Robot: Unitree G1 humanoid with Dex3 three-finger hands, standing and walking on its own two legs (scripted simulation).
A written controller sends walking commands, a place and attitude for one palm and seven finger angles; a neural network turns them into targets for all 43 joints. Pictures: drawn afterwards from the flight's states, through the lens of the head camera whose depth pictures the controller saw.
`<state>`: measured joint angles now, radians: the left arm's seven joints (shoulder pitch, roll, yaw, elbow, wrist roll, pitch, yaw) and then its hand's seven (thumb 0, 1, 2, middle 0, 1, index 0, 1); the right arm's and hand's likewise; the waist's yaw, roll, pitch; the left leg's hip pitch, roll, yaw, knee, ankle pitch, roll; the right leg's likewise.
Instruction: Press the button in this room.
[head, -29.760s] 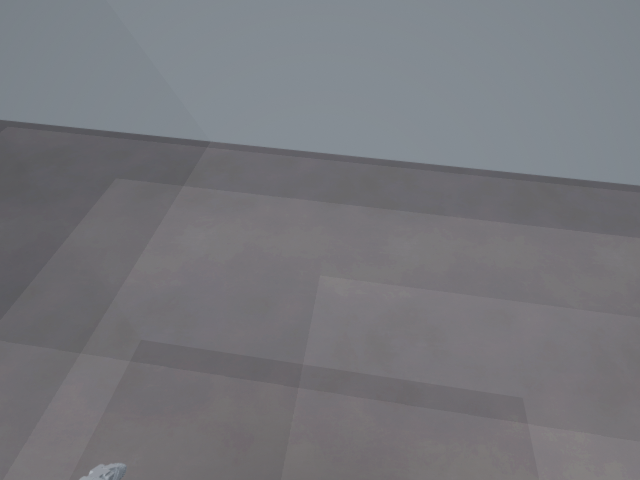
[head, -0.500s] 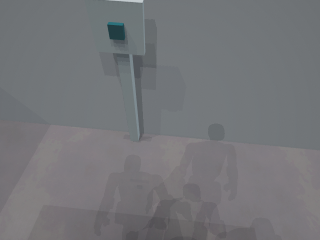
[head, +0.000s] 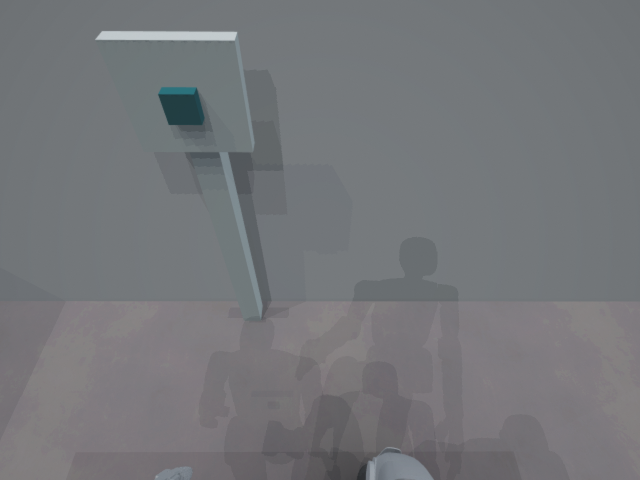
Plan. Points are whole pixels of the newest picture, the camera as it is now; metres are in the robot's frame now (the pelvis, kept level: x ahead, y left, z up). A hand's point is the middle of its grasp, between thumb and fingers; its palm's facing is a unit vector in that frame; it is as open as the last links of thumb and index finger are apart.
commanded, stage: take the last steps up to it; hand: left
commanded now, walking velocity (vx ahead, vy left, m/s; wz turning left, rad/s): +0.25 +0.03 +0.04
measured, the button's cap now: (182, 105) +0.67 +0.24 +0.10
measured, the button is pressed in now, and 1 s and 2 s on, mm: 0 0 0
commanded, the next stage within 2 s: come to a stop and stand still in 0.24 s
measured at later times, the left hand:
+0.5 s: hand out of the picture +0.13 +0.18 -0.17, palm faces +0.11 -0.98 -0.17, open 7.3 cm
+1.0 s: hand (212, 458) +0.18 +0.16 -0.15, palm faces +0.02 -0.96 -0.28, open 7.3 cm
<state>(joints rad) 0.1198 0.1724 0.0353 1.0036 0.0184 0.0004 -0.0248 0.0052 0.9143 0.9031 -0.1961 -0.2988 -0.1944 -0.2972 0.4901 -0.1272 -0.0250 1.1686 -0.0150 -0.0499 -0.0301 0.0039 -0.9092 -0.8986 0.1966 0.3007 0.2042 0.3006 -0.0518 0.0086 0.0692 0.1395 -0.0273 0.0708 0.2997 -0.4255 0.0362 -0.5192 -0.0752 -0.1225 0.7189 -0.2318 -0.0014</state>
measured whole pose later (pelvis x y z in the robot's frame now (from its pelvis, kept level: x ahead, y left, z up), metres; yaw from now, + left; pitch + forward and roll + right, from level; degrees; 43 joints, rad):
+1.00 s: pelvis +0.13 -0.04 +0.01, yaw -1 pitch -1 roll +1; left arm 0.24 0.17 0.03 1.00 0.03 0.02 0.02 0.00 0.91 0.90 -0.20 -0.30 -0.20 -0.30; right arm 0.20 -0.22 -0.08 1.04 -0.01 0.08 -0.01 0.00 -0.91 -0.90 0.19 0.30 0.20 0.30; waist 0.00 0.05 0.02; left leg -0.45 0.04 0.00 0.81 -0.39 -0.01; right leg -0.25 -0.04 -0.07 0.58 -0.31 -0.02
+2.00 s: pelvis +0.11 -0.03 +0.01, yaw -1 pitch -1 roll +1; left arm 0.29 0.14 0.00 1.09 0.01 -0.02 0.03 0.00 0.92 0.90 -0.20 -0.30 -0.20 -0.30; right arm 0.34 -0.14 0.02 1.08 -0.01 -0.02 -0.02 0.01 -0.91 -0.90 0.19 0.30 0.20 0.30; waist -0.01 0.04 -0.01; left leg -0.15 0.00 0.04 0.46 -0.28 0.01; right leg -0.25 -0.03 -0.06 0.50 -0.22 -0.01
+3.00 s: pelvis +0.19 +0.03 +0.01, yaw +0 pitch +0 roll +1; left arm 0.26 0.18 0.04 1.07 0.02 0.01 0.03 0.00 0.91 0.90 -0.20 -0.30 -0.20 -0.30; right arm 0.20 -0.16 -0.01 1.03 -0.02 -0.02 -0.04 0.01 -0.93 -0.90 0.20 0.30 0.20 0.30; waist 0.02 -0.03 0.06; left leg -0.22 -0.01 0.10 0.52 -0.28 0.04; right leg -0.26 -0.05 -0.05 0.66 -0.42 0.00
